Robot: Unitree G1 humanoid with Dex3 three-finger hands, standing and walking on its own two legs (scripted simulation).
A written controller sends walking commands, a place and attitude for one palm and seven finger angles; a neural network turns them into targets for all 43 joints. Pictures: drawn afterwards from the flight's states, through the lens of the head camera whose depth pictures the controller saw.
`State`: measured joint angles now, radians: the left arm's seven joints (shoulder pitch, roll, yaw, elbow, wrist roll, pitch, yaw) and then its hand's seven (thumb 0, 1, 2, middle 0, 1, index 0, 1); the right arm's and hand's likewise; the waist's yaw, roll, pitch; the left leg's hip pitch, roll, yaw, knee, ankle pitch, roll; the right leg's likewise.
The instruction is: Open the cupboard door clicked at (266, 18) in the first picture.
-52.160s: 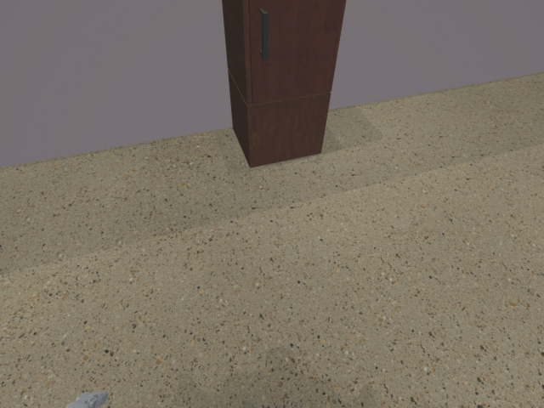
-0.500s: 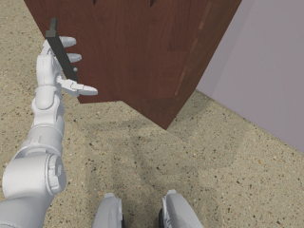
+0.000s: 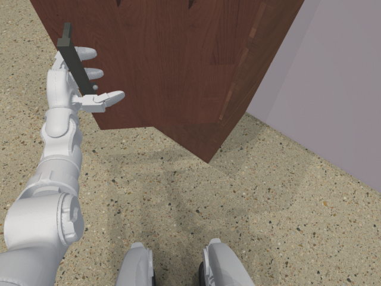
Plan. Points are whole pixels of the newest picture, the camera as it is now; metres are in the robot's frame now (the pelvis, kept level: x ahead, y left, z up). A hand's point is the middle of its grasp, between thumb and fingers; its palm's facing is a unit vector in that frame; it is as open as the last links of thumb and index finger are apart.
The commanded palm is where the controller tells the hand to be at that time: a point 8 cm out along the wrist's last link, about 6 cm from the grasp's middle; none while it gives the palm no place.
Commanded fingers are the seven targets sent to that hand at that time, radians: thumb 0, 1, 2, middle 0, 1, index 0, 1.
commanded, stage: close the thumb around the handle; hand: left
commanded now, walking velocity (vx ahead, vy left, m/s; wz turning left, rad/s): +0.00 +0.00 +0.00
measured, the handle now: (82, 69) +0.55 +0.19 +0.06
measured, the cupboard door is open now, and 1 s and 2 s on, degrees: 42 61 82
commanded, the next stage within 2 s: pull the door open along its arc in 0.38 s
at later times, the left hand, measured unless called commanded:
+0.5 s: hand (95, 86) +0.51 +0.16 +0.06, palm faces +0.05 -1.00 -0.01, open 5.3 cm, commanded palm +0.48 +0.20 +0.06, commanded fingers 0.00 0.90 0.90 -0.40 -1.35 -0.40 -1.35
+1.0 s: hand (110, 133) +0.40 +0.12 +0.06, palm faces +0.15 -0.99 +0.07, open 5.7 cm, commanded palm +0.34 +0.18 +0.06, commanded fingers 0.00 0.90 0.90 -0.40 -1.35 -0.40 -1.35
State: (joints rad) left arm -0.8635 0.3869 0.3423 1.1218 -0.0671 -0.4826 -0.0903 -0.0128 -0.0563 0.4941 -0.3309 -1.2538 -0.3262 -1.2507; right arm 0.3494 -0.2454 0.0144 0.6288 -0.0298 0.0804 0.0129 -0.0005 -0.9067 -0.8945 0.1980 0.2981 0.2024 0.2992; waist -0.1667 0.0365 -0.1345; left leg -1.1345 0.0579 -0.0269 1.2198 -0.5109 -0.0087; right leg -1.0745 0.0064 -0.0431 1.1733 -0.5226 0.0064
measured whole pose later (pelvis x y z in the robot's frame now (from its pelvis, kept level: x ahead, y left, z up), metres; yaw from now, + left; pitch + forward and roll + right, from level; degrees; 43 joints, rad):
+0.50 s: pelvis +0.00 +0.00 +0.00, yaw +0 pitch +24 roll -3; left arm -0.86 0.39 0.36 1.12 -0.07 -0.48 -0.11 0.01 0.80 0.85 -0.39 -1.35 -0.39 -1.35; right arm 0.35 -0.24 0.02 0.62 -0.03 0.08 0.01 0.00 -0.91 -0.89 0.20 0.30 0.20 0.30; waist -0.17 0.04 -0.14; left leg -1.13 0.06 -0.03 1.22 -0.52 -0.01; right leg -1.07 0.01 -0.04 1.17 -0.53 0.01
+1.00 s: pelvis +0.02 +0.00 +0.03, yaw -1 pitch +20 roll -1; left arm -0.23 0.07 0.13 0.49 -0.12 -0.45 0.11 0.01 0.73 0.75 -0.39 -1.35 -0.38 -1.35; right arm 0.31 -0.21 -0.02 0.54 -0.02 0.07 0.04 0.00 -0.91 -0.89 0.20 0.30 0.20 0.30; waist -0.07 0.02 -0.16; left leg -0.93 0.06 0.02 1.10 -0.51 -0.01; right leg -0.89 0.00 0.00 1.07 -0.52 0.01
